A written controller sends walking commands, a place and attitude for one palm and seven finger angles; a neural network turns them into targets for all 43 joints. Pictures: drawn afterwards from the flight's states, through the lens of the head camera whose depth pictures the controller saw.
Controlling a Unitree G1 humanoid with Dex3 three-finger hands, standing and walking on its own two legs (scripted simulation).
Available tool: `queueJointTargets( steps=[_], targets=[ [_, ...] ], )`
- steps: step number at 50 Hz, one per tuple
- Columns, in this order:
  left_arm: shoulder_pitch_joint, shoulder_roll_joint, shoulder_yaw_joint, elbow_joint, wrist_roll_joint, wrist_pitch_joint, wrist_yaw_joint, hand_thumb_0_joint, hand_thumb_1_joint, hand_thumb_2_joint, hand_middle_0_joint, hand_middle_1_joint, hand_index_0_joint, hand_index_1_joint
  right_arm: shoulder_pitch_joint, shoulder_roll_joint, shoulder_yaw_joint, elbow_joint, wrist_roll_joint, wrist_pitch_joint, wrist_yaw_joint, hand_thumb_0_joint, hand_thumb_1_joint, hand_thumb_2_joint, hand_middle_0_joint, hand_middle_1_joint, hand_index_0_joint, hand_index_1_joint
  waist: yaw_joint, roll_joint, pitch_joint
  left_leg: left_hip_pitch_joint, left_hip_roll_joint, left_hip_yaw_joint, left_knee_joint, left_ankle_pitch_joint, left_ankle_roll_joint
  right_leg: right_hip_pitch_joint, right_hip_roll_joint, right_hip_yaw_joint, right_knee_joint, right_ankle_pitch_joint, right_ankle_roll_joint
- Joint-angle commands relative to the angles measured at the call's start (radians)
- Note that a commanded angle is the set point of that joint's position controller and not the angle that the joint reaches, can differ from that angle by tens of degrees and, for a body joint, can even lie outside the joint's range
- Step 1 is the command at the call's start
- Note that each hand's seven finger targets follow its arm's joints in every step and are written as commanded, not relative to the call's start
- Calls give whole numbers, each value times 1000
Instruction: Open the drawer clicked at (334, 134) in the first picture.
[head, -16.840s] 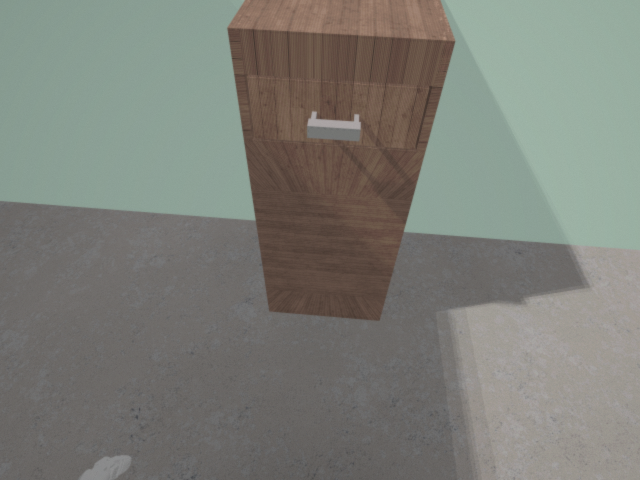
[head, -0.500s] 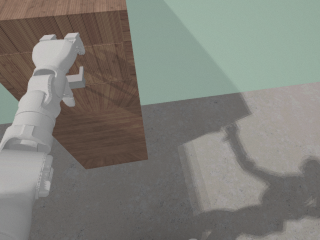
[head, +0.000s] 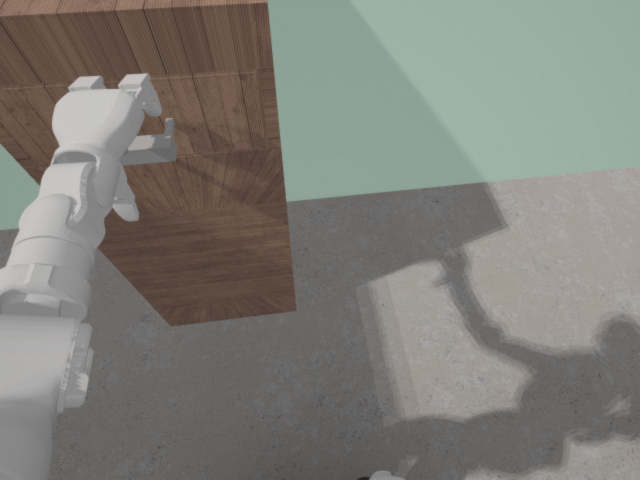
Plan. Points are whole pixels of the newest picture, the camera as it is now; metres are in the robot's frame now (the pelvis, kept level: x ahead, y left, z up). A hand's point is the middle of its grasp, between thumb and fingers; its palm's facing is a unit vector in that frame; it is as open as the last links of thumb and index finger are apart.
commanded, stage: lower the fingers behind the handle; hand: left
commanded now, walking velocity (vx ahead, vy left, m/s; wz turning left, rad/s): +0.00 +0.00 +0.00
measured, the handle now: (137, 138) +0.56 +0.25 +0.06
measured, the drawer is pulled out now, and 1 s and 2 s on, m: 0.00 0.00 0.00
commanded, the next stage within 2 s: lift the fingers back up to retry in 1.22 s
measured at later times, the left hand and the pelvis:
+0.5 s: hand (139, 163) +0.51 +0.23 +0.07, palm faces +0.01 +0.00 -1.00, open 13.7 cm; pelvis +0.00 +0.00 -0.01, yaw -1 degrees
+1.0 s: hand (138, 168) +0.50 +0.23 +0.07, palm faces -0.01 +0.02 -1.00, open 14.2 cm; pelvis -0.01 -0.01 -0.01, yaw -1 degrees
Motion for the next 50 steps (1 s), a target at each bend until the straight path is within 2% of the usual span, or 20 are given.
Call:
queueJointTargets(
  steps=[1,5,7,9,10,12,15,19,20,21,22,25,32,34,38,42,44,47,49,50],
  targets=[
    [-481,259,41,-91,19,141,104,0,-500,300,-300,-1200,-300,-1200,125,-136,-44,-43,-2,-18,21,0,-900,-900,200,300,200,300,-4,68,-468,207,-22,9,-28,574,6,232,45,-22,-1,398,-27],
    [-517,181,-49,-89,0,193,30,0,-500,300,-300,-1200,-300,-1200,134,-148,-52,-44,7,-9,14,0,-900,-900,200,300,200,300,-44,25,-481,270,-16,1,-36,560,20,226,46,-16,-35,392,-20],
    [-528,159,-69,-108,-21,171,-17,0,-500,300,-300,-1200,-300,-1200,135,-147,-52,-45,6,-8,0,0,-900,-900,200,300,200,300,-55,13,-457,283,-20,-2,-41,525,28,223,45,-13,-51,375,-19],
    [-535,194,-50,-99,-26,128,-51,0,-500,300,-300,-1200,-300,-1200,138,-149,-46,-36,5,-6,-16,0,-900,-900,200,300,200,300,-65,-16,-398,255,-21,-9,-49,476,33,207,43,-11,-59,350,-19],
    [-526,207,-33,-108,-27,103,-57,0,-500,300,-300,-1200,-300,-1200,138,-146,-43,-39,3,-8,-21,0,-900,-900,200,300,200,300,-56,-11,-390,248,-24,-11,-50,462,35,206,42,-8,-56,339,-22],
    [-493,242,0,-108,-10,59,-47,0,-500,300,-300,-1200,-300,-1200,137,-136,-37,-44,2,-10,-27,0,-900,-900,200,300,200,300,-36,28,-366,226,-27,-12,-52,439,30,189,42,-10,-47,308,-29],
    [-441,241,13,-39,9,45,-12,0,-500,300,-300,-1200,-300,-1200,148,-133,-31,-39,2,-13,-20,0,-900,-900,200,300,200,300,-22,33,-315,171,-22,-15,-48,425,20,146,44,-18,-27,275,-36],
    [-469,253,31,-32,20,58,55,0,-500,300,-300,-1200,-300,-1200,159,-134,-33,-47,-4,-23,-4,0,-900,-900,200,300,200,300,-19,46,-370,145,-22,-3,-30,425,17,149,45,-15,-3,282,-34],
    [-476,285,62,-47,25,63,71,0,-500,300,-300,-1200,-300,-1200,166,-137,-38,-45,-6,-25,-2,0,-900,-900,200,300,200,300,-13,41,-416,149,-21,-6,-20,453,16,164,46,-13,11,306,-35],
    [-485,258,41,-57,30,69,84,0,-500,300,-300,-1200,-300,-1200,166,-133,-40,-50,-9,-27,1,0,-900,-900,200,300,200,300,-17,59,-446,165,-22,-4,-13,474,15,163,46,-13,15,316,-33],
    [-509,269,54,-82,31,70,96,0,-500,300,-300,-1200,-300,-1200,172,-135,-43,-47,-10,-29,3,0,-900,-900,200,300,200,300,-17,67,-479,181,-19,-5,-6,496,14,167,47,-13,21,328,-33],
    [-479,223,20,-2,39,126,119,0,-500,300,-300,-1200,-300,-1200,186,-141,-48,-24,-10,-29,12,0,-900,-900,200,300,200,300,-34,27,-460,164,-16,-3,1,498,15,146,50,-19,18,331,-27],
    [-447,226,-4,91,31,197,75,0,-500,300,-300,-1200,-300,-1200,180,-150,-39,-20,0,-16,6,0,-900,-900,200,300,200,300,-40,-4,-411,111,-22,12,-17,411,23,180,44,-8,-4,328,-23],
    [-429,234,-8,110,27,194,55,0,-500,300,-300,-1200,-300,-1200,174,-152,-33,-22,2,-13,0,0,-900,-900,200,300,200,300,-45,-16,-376,84,-22,17,-24,381,26,187,40,-6,-10,328,-21],
    [-344,218,-9,96,27,159,24,0,-500,300,-300,-1200,-300,-1200,166,-150,-34,-45,3,-11,-7,0,-900,-900,200,300,200,300,-27,-35,-371,79,-23,22,-22,370,28,196,41,-3,-12,324,-25],
    [-334,200,-33,93,29,134,21,0,-500,300,-300,-1200,-300,-1200,163,-150,-31,-52,8,-16,-12,0,-900,-900,200,300,200,300,-39,-37,-301,49,-21,22,-23,297,27,139,41,-4,-13,260,-24],
    [-362,230,-13,73,30,123,30,0,-500,300,-300,-1200,-300,-1200,168,-150,-34,-52,6,-18,-16,0,-900,-900,200,300,200,300,-41,-38,-331,48,-22,24,-18,296,30,153,38,2,-9,263,-21],
    [-365,225,-12,61,28,120,41,0,-500,300,-300,-1200,-300,-1200,174,-145,-34,-55,6,-23,-13,0,-900,-900,200,300,200,300,-32,-13,-363,57,-26,23,-12,299,27,153,39,2,-1,257,-23],
    [-381,226,-14,68,27,124,50,0,-500,300,-300,-1200,-300,-1200,179,-146,-35,-47,4,-24,-13,0,-900,-900,200,300,200,300,-42,-4,-366,63,-25,23,-5,312,28,143,39,1,0,266,-22],
    [-393,257,8,67,29,127,54,0,-500,300,-300,-1200,-300,-1200,179,-150,-35,-41,5,-24,-13,0,-900,-900,200,300,200,300,-43,-16,-365,54,-23,20,-2,312,27,141,39,3,4,268,-20]
  ],
)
